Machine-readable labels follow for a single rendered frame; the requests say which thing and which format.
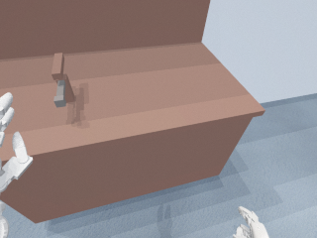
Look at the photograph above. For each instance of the right robot hand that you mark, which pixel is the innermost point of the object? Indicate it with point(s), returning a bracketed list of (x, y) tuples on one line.
[(256, 230)]

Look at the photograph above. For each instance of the robot left forearm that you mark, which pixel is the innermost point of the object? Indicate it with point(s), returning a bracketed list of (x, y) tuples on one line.
[(4, 224)]

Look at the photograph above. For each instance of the counter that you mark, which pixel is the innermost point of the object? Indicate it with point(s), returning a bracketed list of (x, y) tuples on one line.
[(148, 106)]

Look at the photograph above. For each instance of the tap lever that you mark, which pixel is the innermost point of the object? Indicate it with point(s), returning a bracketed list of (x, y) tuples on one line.
[(59, 99)]

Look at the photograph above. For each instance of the left robot hand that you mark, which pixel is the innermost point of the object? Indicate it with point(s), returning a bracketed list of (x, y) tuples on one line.
[(16, 166)]

